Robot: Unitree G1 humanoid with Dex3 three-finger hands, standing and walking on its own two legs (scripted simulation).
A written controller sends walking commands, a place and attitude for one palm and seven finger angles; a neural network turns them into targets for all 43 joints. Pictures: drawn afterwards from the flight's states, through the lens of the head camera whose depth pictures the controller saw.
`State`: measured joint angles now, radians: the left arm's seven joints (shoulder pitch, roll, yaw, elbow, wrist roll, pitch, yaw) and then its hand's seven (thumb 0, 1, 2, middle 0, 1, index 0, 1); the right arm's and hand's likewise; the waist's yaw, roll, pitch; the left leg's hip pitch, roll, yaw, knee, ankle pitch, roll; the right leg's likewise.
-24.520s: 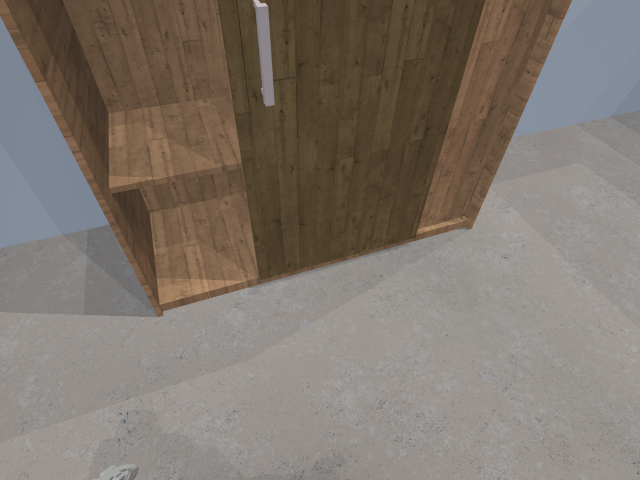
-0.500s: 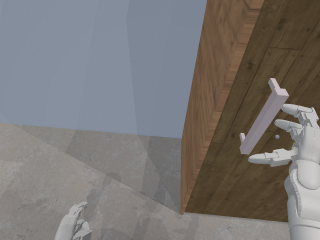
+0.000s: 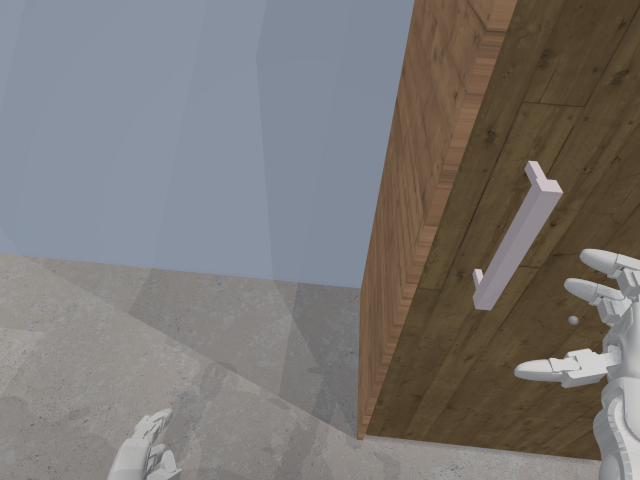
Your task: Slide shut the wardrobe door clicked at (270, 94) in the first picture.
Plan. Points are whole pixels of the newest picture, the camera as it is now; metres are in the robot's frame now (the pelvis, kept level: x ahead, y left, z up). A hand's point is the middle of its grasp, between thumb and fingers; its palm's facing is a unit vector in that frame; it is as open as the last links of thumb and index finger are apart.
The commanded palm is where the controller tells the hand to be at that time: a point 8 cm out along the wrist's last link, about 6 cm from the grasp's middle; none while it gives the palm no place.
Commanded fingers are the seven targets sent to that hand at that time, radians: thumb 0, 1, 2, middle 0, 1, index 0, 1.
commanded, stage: slip the hand off the handle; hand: right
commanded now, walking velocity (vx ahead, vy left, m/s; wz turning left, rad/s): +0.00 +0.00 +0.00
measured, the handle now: (505, 241) +0.39 -0.22 +0.13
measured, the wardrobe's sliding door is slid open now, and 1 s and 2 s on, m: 0.00 0.00 0.00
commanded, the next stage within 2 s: draw the hand back to the body in 0.34 s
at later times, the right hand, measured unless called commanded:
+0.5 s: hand (597, 383) +0.20 -0.25 +0.13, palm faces +0.38 +0.91 -0.14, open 14.7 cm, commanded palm +0.17 -0.30 +0.14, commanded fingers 0.00 0.55 -0.20 0.25 1.15 0.25 1.15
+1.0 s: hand (610, 396) +0.18 -0.25 +0.14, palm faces +0.21 +0.97 -0.09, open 14.5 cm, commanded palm +0.15 -0.30 +0.16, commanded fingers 0.00 0.26 -0.34 0.24 0.98 0.24 0.98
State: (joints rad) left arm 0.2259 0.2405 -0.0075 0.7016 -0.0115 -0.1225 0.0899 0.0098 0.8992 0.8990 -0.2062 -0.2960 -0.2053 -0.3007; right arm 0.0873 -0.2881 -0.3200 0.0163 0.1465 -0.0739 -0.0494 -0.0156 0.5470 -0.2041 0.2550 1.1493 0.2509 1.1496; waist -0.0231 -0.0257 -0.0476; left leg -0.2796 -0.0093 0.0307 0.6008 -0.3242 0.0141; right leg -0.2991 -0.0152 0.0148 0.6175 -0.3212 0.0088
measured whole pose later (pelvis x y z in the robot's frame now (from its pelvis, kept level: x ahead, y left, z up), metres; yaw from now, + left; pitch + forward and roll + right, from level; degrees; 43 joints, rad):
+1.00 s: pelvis -0.01 +0.00 +0.01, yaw -2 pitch -4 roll +1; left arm 0.22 0.26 -0.04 0.65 -0.05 -0.25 0.11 0.01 0.90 0.90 -0.21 -0.30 -0.20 -0.30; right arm 0.34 -0.32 -0.34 -0.27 0.32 0.09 0.22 -0.02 0.50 -0.23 0.25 1.12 0.25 1.12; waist -0.07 -0.04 -0.02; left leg -0.15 -0.01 0.06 0.52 -0.28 0.01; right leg -0.20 -0.01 0.05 0.56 -0.29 0.01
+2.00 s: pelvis +0.00 +0.00 +0.02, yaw +0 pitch -6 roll +1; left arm 0.18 0.20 -0.01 0.69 0.02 -0.14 0.07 0.01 0.90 0.90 -0.21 -0.30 -0.21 -0.30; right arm 0.45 -0.32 -0.33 -0.38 0.07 -0.10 -0.14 0.01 -0.88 -0.90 0.20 0.30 0.21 0.31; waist -0.07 -0.06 0.03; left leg -0.04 -0.01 0.02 0.36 -0.21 0.01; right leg -0.07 -0.02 0.01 0.41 -0.23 0.01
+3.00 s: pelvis -0.11 -0.03 -0.01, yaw -4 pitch -1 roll +3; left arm 0.27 0.21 -0.01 0.61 0.01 -0.13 0.09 0.01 0.90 0.90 -0.21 -0.30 -0.21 -0.30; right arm 0.47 -0.42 -0.44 -0.49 0.00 -0.24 -0.18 0.01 -0.89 -0.90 0.21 0.30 0.21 0.30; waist 0.03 -0.02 0.00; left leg -0.34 -0.03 0.00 0.67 -0.29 -0.01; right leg -0.48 -0.01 0.01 0.66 -0.16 -0.05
